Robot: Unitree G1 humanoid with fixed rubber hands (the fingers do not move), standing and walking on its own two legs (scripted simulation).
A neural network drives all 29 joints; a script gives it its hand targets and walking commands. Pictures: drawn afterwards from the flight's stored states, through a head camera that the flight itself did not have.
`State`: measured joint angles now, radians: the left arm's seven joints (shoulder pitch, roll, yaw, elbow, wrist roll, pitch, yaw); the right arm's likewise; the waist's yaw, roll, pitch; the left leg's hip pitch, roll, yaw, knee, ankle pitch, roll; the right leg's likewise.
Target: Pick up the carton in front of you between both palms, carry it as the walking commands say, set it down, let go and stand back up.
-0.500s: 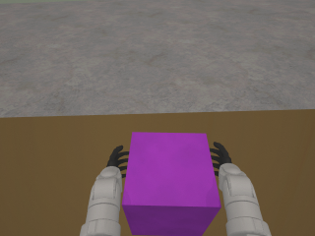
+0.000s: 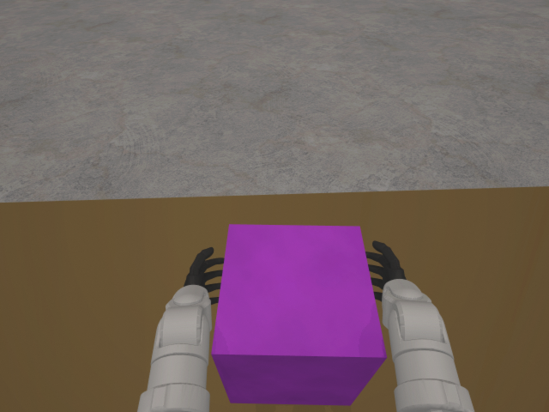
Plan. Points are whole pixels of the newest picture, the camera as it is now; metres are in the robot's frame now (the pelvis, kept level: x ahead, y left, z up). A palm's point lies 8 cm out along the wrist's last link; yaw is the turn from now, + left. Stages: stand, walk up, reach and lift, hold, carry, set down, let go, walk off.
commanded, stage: reach and lift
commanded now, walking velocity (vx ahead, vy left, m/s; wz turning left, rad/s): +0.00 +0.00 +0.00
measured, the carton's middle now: (292, 318) +0.29 +0.00 -0.05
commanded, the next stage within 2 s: hold in 0.34 s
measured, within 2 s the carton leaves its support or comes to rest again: neither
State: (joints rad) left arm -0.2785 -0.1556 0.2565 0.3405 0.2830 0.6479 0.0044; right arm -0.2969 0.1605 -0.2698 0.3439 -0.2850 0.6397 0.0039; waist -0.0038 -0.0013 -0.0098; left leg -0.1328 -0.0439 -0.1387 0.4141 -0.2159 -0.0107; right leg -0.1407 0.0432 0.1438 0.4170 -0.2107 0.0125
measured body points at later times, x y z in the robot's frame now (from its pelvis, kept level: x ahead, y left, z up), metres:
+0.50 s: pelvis +0.01 +0.00 +0.00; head -0.04 +0.00 +0.45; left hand +0.30 +0.15 +0.04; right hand +0.30 -0.15 +0.05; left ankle +0.01 +0.13 -0.74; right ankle +0.01 -0.13 -0.74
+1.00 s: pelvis -0.01 +0.00 +0.00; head -0.05 +0.00 +0.45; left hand +0.30 +0.15 +0.04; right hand +0.30 -0.15 +0.05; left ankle +0.01 +0.13 -0.74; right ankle +0.01 -0.13 -0.74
